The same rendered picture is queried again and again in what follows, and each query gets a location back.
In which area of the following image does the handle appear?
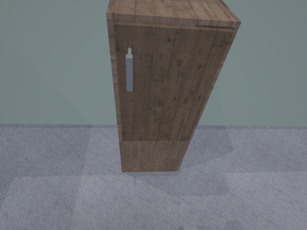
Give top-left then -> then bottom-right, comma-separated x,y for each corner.
126,47 -> 133,92

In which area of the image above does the cupboard door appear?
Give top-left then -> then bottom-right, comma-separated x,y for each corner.
114,22 -> 233,141

